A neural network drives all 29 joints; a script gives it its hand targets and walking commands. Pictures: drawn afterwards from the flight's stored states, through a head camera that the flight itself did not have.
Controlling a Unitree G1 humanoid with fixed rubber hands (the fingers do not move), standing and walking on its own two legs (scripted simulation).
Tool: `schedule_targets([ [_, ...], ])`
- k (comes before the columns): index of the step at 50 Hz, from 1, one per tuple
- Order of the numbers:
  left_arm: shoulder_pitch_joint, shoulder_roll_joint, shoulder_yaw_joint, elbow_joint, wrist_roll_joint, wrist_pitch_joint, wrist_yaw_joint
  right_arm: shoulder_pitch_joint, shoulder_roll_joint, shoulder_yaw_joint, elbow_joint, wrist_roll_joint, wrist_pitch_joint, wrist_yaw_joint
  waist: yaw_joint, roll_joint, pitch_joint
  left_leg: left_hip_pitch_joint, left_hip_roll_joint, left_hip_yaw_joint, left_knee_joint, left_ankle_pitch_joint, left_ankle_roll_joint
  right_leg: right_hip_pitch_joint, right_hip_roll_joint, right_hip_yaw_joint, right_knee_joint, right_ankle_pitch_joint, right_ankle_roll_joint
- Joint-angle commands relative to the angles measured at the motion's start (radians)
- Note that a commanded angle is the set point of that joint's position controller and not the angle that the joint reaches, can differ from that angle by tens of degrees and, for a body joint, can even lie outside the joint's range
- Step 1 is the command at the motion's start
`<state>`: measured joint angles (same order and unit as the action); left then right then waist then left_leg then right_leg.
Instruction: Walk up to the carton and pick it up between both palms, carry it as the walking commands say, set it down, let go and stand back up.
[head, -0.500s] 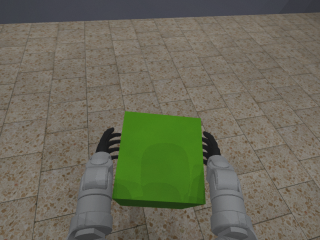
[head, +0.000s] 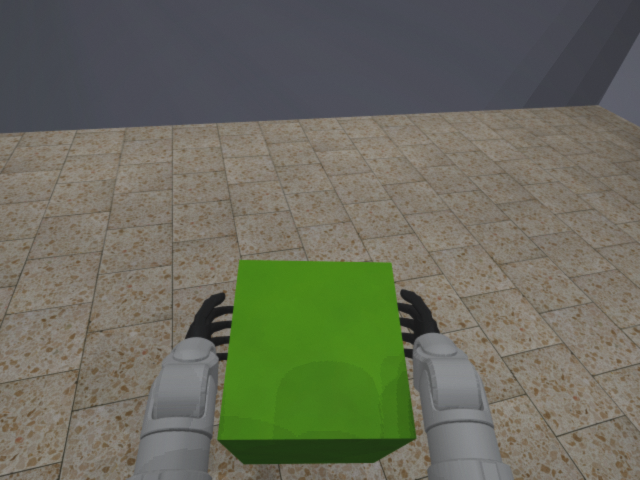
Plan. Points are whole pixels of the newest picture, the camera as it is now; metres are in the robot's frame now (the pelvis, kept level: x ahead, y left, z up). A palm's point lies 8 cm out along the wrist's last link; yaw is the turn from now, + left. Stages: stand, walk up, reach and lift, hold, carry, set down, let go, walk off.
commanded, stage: reach and lift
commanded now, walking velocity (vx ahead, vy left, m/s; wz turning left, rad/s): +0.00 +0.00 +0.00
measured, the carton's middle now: (312, 370) +0.29 +0.00 -0.02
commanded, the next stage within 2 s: hold in 0.84 s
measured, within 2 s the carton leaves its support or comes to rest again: neither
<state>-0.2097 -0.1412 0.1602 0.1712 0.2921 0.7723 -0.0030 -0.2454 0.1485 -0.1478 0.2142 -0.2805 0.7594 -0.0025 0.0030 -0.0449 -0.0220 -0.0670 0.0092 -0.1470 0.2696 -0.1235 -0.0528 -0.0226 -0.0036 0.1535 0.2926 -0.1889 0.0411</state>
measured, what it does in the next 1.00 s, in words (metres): stands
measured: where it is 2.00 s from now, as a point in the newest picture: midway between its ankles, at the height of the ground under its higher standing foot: outside the picture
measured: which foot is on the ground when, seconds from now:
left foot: down 0.00-1.00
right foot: down 0.00-1.00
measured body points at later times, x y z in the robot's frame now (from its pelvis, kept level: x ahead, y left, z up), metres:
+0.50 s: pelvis -0.01 +0.02 +0.00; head -0.04 +0.04 +0.45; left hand +0.33 +0.14 +0.05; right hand +0.31 -0.15 +0.06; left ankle +0.03 +0.16 -0.75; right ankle -0.01 -0.15 -0.75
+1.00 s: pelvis +0.00 -0.01 +0.00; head -0.03 -0.01 +0.45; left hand +0.29 +0.14 +0.03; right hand +0.29 -0.15 +0.03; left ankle +0.03 +0.15 -0.75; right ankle -0.01 -0.15 -0.75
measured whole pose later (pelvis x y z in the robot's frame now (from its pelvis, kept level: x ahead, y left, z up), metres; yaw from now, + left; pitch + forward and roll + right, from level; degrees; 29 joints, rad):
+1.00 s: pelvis +0.00 -0.01 +0.00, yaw +2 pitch -5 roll +0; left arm -0.22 -0.14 0.18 0.17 0.30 0.76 -0.03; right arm -0.23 0.14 -0.12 0.19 -0.28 0.76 -0.02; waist -0.01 0.00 0.02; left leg -0.06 0.03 -0.16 0.24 -0.10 -0.05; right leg -0.01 0.01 0.12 0.27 -0.17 0.03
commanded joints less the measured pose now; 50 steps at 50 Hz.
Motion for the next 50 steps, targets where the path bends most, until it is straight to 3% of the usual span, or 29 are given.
schedule_targets([
  [1,-0.607,-0.875,-0.438,-0.020,-0.263,-0.047,-0.245,-0.595,0.914,0.380,0.058,0.208,-0.040,0.271,-0.003,-0.023,-0.090,0.145,-0.132,0.119,-0.011,-0.050,0.032,-0.124,0.120,-0.130,-0.070,-0.071,-0.005],
  [2,-0.681,-0.904,-0.484,-0.056,-0.268,-0.051,-0.245,-0.534,0.927,0.350,0.093,0.197,-0.047,0.280,-0.027,0.089,-0.104,0.104,-0.141,0.125,-0.013,-0.036,0.019,-0.107,0.118,-0.126,-0.060,-0.016,-0.021],
  [3,-0.744,-0.933,-0.492,-0.042,-0.285,-0.068,-0.252,-0.619,0.956,0.376,0.115,0.211,-0.064,0.283,-0.019,0.013,-0.137,0.133,-0.150,0.134,0.011,-0.076,0.021,-0.130,0.114,-0.128,-0.064,-0.099,-0.017],
  [5,-0.786,-0.955,-0.489,-0.005,-0.283,-0.068,-0.250,-0.645,0.954,0.365,0.130,0.218,-0.073,0.286,-0.021,0.071,-0.146,0.132,-0.145,0.146,0.030,-0.102,0.008,-0.156,0.106,-0.129,-0.052,-0.116,-0.033],
  [7,-0.773,-0.978,-0.477,0.042,-0.272,-0.084,-0.256,-0.750,0.963,0.396,0.105,0.251,-0.099,0.297,0.005,0.026,-0.172,0.188,-0.146,0.143,0.049,-0.114,0.012,-0.208,0.097,-0.129,-0.060,-0.171,-0.035],
  [8,-0.885,-0.963,-0.466,0.042,-0.279,-0.093,-0.263,-0.765,0.952,0.348,0.163,0.223,-0.094,0.296,-0.028,-0.002,-0.190,0.137,-0.148,0.154,0.056,-0.192,0.011,-0.199,0.098,-0.131,-0.060,-0.255,-0.029],
  [11,-0.884,-0.983,-0.482,0.091,-0.275,-0.098,-0.261,-0.800,0.951,0.360,0.159,0.228,-0.111,0.302,-0.012,0.081,-0.297,0.119,-0.110,0.151,0.025,-0.210,-0.001,-0.138,0.103,-0.143,-0.033,-0.204,-0.038],
  [14,-0.895,-0.994,-0.436,0.153,-0.268,-0.097,-0.261,-0.794,0.949,0.349,0.192,0.218,-0.100,0.304,-0.019,0.016,-0.266,0.138,-0.106,0.139,0.016,-0.142,0.006,-0.172,0.102,-0.137,-0.044,-0.151,-0.030],
  [15,-0.848,-1.021,-0.428,0.146,-0.256,-0.089,-0.258,-0.812,0.907,0.338,0.159,0.207,-0.107,0.315,-0.022,0.074,-0.253,0.133,-0.104,0.138,0.010,-0.166,-0.009,-0.173,0.108,-0.142,-0.036,-0.151,-0.039],
  [16,-0.873,-1.025,-0.430,0.170,-0.264,-0.092,-0.263,-0.745,0.943,0.323,0.214,0.194,-0.093,0.306,-0.042,0.058,-0.227,0.105,-0.107,0.146,0.014,-0.166,-0.003,-0.163,0.100,-0.128,-0.049,-0.151,-0.042],
  [17,-0.859,-1.024,-0.415,0.176,-0.261,-0.086,-0.257,-0.809,0.906,0.333,0.176,0.194,-0.098,0.315,-0.016,0.013,-0.309,0.150,-0.090,0.124,0.003,-0.138,-0.004,-0.133,0.122,-0.154,-0.026,-0.129,-0.035],
  [18,-0.853,-1.041,-0.404,0.195,-0.253,-0.083,-0.261,-0.787,0.913,0.308,0.192,0.182,-0.092,0.315,-0.042,0.052,-0.223,0.088,-0.104,0.144,-0.011,-0.153,-0.008,-0.128,0.112,-0.155,-0.048,-0.121,-0.041],
  [19,-0.792,-1.023,-0.400,0.170,-0.238,-0.081,-0.251,-0.765,0.919,0.342,0.169,0.205,-0.084,0.323,-0.007,0.024,-0.291,0.149,-0.092,0.116,-0.004,-0.026,0.003,-0.100,0.127,-0.161,-0.025,-0.022,-0.031],
  [20,-0.723,-1.046,-0.419,0.198,-0.246,-0.061,-0.250,-0.679,0.921,0.355,0.177,0.192,-0.066,0.319,-0.027,-0.030,-0.296,0.174,-0.099,0.119,-0.002,0.058,0.002,-0.093,0.135,-0.157,-0.035,0.053,-0.026],
  [21,-0.692,-1.039,-0.443,0.120,-0.248,-0.054,-0.242,-0.671,0.917,0.363,0.137,0.221,-0.064,0.321,-0.026,0.051,-0.350,0.195,-0.110,0.118,0.008,0.139,-0.007,-0.032,0.138,-0.151,-0.029,0.131,-0.022],
  [25,-0.579,-1.034,-0.445,0.067,-0.242,-0.026,-0.225,-0.541,0.900,0.393,0.092,0.221,-0.031,0.319,-0.014,0.063,-0.274,0.247,-0.111,0.114,-0.003,0.356,-0.024,-0.054,0.152,-0.148,-0.054,0.244,-0.021],
  [27,-0.539,-0.996,-0.412,0.071,-0.232,-0.012,-0.216,-0.472,0.880,0.365,0.114,0.222,-0.015,0.317,-0.012,0.089,-0.124,0.195,-0.115,0.105,-0.030,0.336,-0.016,-0.082,0.142,-0.137,-0.073,0.207,-0.028],
  [28,-0.541,-1.021,-0.469,0.001,-0.256,-0.016,-0.220,-0.479,0.893,0.411,0.053,0.237,-0.027,0.314,-0.008,0.142,-0.266,0.286,-0.121,0.112,0.003,0.451,-0.031,-0.064,0.143,-0.128,-0.061,0.292,-0.026],
  [29,-0.520,-1.000,-0.454,-0.003,-0.259,-0.010,-0.210,-0.431,0.883,0.393,0.083,0.240,-0.010,0.313,-0.018,0.068,-0.225,0.273,-0.107,0.100,-0.003,0.460,-0.020,-0.055,0.145,-0.129,-0.053,0.302,-0.015],
  [30,-0.542,-1.014,-0.480,-0.035,-0.259,-0.009,-0.214,-0.482,0.859,0.405,0.008,0.244,-0.030,0.310,-0.015,0.170,-0.243,0.272,-0.122,0.105,0.009,0.451,-0.034,-0.071,0.146,-0.129,-0.051,0.274,-0.027],
  [34,-0.436,-1.007,-0.555,-0.120,-0.286,-0.027,-0.218,-0.392,0.919,0.506,-0.108,0.290,-0.037,0.279,-0.012,0.113,-0.323,0.267,-0.139,0.100,0.022,0.563,-0.014,0.025,0.126,-0.102,-0.031,0.520,0.002],
  [35,-0.425,-0.996,-0.571,-0.155,-0.293,-0.039,-0.218,-0.412,0.930,0.543,-0.156,0.290,-0.045,0.273,-0.018,0.022,-0.407,0.298,-0.140,0.103,0.023,0.591,-0.007,0.059,0.134,-0.108,-0.021,0.590,0.015],
  [38,-0.381,-0.940,-0.510,-0.138,-0.281,-0.045,-0.230,-0.348,0.955,0.574,-0.162,0.287,-0.028,0.246,-0.011,-0.007,-0.310,0.200,-0.157,0.109,-0.007,0.446,0.009,0.085,0.111,-0.099,-0.019,0.644,0.027],
  [40,-0.388,-0.903,-0.507,-0.123,-0.293,-0.065,-0.246,-0.445,0.972,0.613,-0.232,0.306,-0.043,0.233,0.000,-0.105,-0.384,0.171,-0.165,0.114,0.001,0.316,0.034,0.117,0.097,-0.091,-0.012,0.615,0.044],
  [42,-0.451,-0.831,-0.517,-0.194,-0.309,-0.083,-0.255,-0.369,0.974,0.596,-0.164,0.289,-0.038,0.223,-0.010,-0.113,-0.343,0.156,-0.156,0.113,-0.015,0.284,0.036,0.101,0.105,-0.103,-0.018,0.557,0.045],
  [44,-0.496,-0.810,-0.482,-0.123,-0.270,-0.073,-0.269,-0.379,0.947,0.516,-0.085,0.247,-0.042,0.223,-0.013,-0.050,-0.235,0.110,-0.161,0.126,-0.021,0.168,0.037,0.038,0.090,-0.099,-0.050,0.390,0.037],
  [47,-0.468,-0.824,-0.439,-0.014,-0.251,-0.069,-0.277,-0.390,0.944,0.468,-0.028,0.223,-0.035,0.216,-0.015,-0.094,-0.128,0.079,-0.151,0.145,-0.025,0.028,0.046,-0.020,0.102,-0.124,-0.089,0.127,0.031],
  [49,-0.554,-0.826,-0.490,-0.106,-0.258,-0.087,-0.281,-0.419,0.954,0.479,-0.066,0.232,-0.061,0.223,-0.016,0.001,-0.160,0.106,-0.150,0.138,-0.007,0.045,0.037,-0.038,0.096,-0.105,-0.082,0.125,0.019],
  [50,-0.557,-0.859,-0.488,-0.077,-0.265,-0.078,-0.278,-0.415,0.957,0.451,-0.017,0.222,-0.053,0.226,-0.034,-0.022,-0.138,0.105,-0.144,0.133,-0.001,0.045,0.035,-0.064,0.100,-0.108,-0.085,0.098,0.012],
])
